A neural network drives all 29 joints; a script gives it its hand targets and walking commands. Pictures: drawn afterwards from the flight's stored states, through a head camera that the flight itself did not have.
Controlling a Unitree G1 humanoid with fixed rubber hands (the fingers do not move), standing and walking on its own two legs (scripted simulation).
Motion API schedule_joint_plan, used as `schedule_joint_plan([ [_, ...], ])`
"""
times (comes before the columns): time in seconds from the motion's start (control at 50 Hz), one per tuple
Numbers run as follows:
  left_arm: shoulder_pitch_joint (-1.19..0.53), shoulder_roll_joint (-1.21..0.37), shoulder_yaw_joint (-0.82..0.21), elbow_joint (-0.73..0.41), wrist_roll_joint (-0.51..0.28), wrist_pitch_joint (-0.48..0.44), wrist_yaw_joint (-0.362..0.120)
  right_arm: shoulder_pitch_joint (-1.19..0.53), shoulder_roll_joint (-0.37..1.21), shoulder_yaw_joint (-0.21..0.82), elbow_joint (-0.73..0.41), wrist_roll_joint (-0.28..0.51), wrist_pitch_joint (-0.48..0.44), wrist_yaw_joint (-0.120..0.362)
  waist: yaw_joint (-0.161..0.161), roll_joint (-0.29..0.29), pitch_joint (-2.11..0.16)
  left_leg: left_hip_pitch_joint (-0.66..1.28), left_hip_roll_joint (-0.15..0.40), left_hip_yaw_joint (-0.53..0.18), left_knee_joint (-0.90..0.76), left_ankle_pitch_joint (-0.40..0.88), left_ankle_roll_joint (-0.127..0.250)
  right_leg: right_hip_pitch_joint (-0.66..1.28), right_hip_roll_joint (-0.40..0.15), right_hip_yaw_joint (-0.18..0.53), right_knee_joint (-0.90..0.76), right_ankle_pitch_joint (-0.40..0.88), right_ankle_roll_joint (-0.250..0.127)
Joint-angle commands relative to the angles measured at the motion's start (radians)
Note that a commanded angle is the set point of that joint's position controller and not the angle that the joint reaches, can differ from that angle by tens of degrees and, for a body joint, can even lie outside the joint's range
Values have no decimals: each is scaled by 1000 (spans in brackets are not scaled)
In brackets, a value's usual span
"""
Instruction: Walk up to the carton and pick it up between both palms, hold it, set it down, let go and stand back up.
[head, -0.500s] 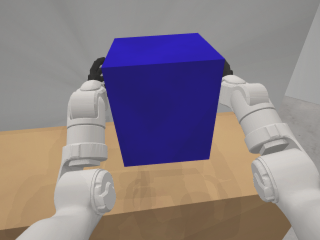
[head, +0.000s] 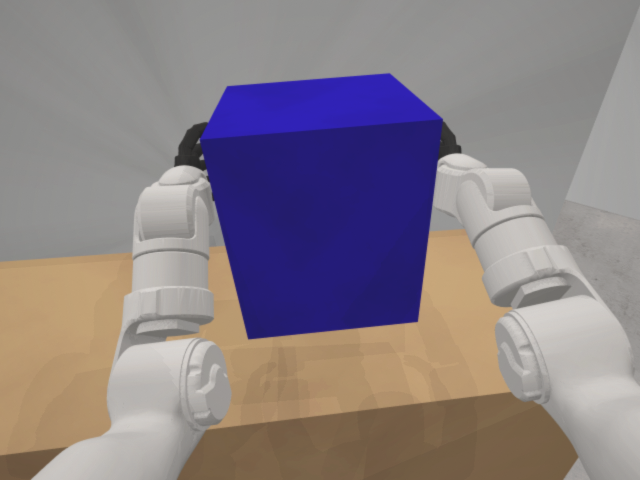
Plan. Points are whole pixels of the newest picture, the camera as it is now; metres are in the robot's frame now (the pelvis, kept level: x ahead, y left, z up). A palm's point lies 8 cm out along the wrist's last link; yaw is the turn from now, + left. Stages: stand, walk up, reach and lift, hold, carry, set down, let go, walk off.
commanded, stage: hold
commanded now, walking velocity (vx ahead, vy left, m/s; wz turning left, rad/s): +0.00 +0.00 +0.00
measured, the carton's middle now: (321, 202) +0.38 +0.00 +0.25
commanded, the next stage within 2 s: none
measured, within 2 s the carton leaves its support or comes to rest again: neither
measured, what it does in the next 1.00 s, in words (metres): stands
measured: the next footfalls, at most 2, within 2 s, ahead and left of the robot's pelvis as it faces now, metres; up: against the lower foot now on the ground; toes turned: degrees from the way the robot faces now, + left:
none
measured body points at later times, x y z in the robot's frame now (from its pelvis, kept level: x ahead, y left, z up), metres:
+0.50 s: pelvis +0.00 +0.00 +0.00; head -0.09 +0.02 +0.44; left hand +0.40 +0.15 +0.29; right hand +0.39 -0.16 +0.30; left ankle +0.02 +0.12 -0.75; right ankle +0.01 -0.12 -0.75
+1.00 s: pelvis +0.00 +0.00 +0.00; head -0.09 +0.02 +0.44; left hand +0.39 +0.15 +0.29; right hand +0.39 -0.16 +0.29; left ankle +0.02 +0.12 -0.75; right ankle +0.01 -0.12 -0.75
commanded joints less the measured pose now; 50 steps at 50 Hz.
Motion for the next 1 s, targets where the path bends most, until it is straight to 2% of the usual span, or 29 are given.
schedule_joint_plan([
  [0.0,-868,-644,-373,-56,-208,-89,-149,-986,714,168,-345,162,-60,122,-16,83,-294,8,-73,-8,-75,184,-47,120,70,54,-8,137,22],
  [0.06,-884,-646,-375,-102,-208,-106,-138,-989,732,210,-378,183,-70,123,2,69,-367,38,-86,-3,-52,250,-49,122,69,57,-5,178,22],
  [0.1,-875,-655,-374,-96,-207,-105,-134,-996,733,214,-378,188,-73,124,3,59,-361,56,-82,-7,-60,235,-48,114,73,50,-11,161,27],
  [0.14,-889,-660,-346,-20,-198,-101,-137,-1023,723,174,-330,162,-75,130,15,66,-308,14,-80,-3,-84,133,-38,86,66,50,-20,67,28],
  [0.18,-888,-669,-365,-60,-218,-107,-130,-1000,736,191,-370,163,-89,128,-4,57,-369,34,-86,1,-78,157,-33,95,65,56,-16,94,27],
  [0.22,-880,-642,-330,-6,-211,-109,-128,-1035,733,182,-355,158,-85,127,4,-5,-351,28,-82,-3,-85,124,-14,82,59,56,-26,72,35],
  [0.26,-861,-649,-350,-4,-223,-110,-127,-1030,741,202,-360,162,-87,131,9,13,-369,13,-81,-5,-87,122,-16,95,66,61,-17,83,31],
  [0.28,-866,-621,-303,31,-197,-111,-132,-980,735,163,-290,144,-72,127,4,-1,-294,6,-85,1,-96,108,-15,82,58,61,-35,81,36],
  [0.32,-861,-619,-319,-33,-203,-110,-134,-990,755,208,-364,165,-78,120,18,5,-375,34,-89,8,-65,199,-19,126,67,63,-13,173,43],
  [0.34,-851,-632,-338,-71,-216,-110,-137,-987,748,229,-409,189,-79,110,7,13,-423,52,-95,5,-45,260,-32,164,68,67,-3,252,46],
  [0.36,-830,-618,-313,-39,-194,-106,-139,-969,718,221,-380,184,-67,102,7,13,-375,57,-99,5,-45,250,-34,166,67,64,-6,252,50],
  [0.4,-849,-616,-360,-123,-212,-103,-140,-952,754,260,-415,219,-65,98,6,45,-399,68,-99,1,-29,292,-45,182,71,61,8,289,50],
  [0.46,-834,-603,-319,-44,-172,-87,-151,-944,716,193,-350,176,-55,104,-8,31,-277,47,-91,7,-64,202,-41,108,70,54,-26,156,42],
  [0.5,-837,-626,-376,-110,-215,-98,-149,-944,720,205,-423,182,-73,105,-21,31,-367,68,-94,-2,-48,252,-41,112,68,60,-17,196,37],
  [0.56,-843,-652,-409,-146,-214,-93,-143,-942,709,224,-438,208,-62,101,-34,93,-372,83,-92,-7,-37,297,-65,143,75,57,-5,237,31],
  [0.58,-840,-648,-407,-166,-220,-90,-143,-959,731,246,-474,217,-62,98,-25,74,-395,88,-95,-8,-24,332,-59,158,76,58,4,274,37],
  [0.62,-813,-669,-426,-187,-231,-84,-143,-957,725,265,-527,233,-67,90,-24,103,-403,113,-98,-14,-9,381,-71,168,83,54,8,329,39],
  [0.68,-761,-634,-390,-153,-189,-71,-154,-909,707,254,-478,212,-51,87,-26,65,-345,93,-99,-8,-29,326,-56,158,72,65,-7,303,46],
  [0.7,-770,-623,-394,-161,-189,-70,-154,-913,716,254,-483,219,-50,90,-11,55,-337,78,-99,-4,-36,312,-53,166,76,60,-8,275,46],
  [0.72,-803,-626,-393,-152,-189,-70,-156,-880,697,218,-387,195,-38,93,-29,71,-274,66,-92,-6,-65,232,-48,115,66,59,-21,193,39],
  [0.78,-826,-636,-400,-145,-206,-69,-147,-885,709,192,-360,180,-44,110,-24,71,-260,51,-73,-18,-74,225,-53,78,76,48,-21,138,23],
  [0.8,-844,-640,-415,-155,-207,-67,-144,-923,706,215,-388,188,-48,116,-20,89,-292,56,-71,-15,-72,236,-56,94,73,45,-17,134,24],
  [0.82,-863,-635,-380,-103,-197,-68,-143,-942,710,197,-349,173,-43,124,4,59,-248,31,-68,-15,-81,184,-46,66,81,42,-18,74,24],
  [0.84,-887,-662,-423,-154,-225,-77,-134,-966,724,212,-371,183,-55,131,-7,84,-305,38,-61,-18,-76,210,-48,83,82,38,-4,101,20],
  [0.86,-853,-663,-398,-106,-219,-74,-134,-958,718,199,-367,180,-56,130,7,80,-308,38,-73,-11,-71,186,-46,78,74,53,-15,94,22],
  [0.88,-892,-676,-423,-142,-232,-83,-127,-1009,753,234,-425,194,-69,130,13,65,-370,43,-78,-12,-62,233,-39,92,77,53,-6,154,22],
  [0.92,-857,-639,-355,-66,-195,-78,-126,-990,732,209,-360,180,-55,121,19,33,-292,41,-81,-2,-66,224,-35,93,76,49,-15,157,30],
  [0.94,-862,-644,-372,-140,-217,-89,-125,-967,754,238,-381,197,-60,122,15,20,-388,68,-82,-4,-56,236,-40,127,77,56,-6,176,33],
  [0.98,-850,-626,-348,-107,-213,-86,-134,-974,747,229,-404,186,-57,119,19,2,-371,45,-85,-1,-55,218,-26,123,68,56,-5,183,42],
])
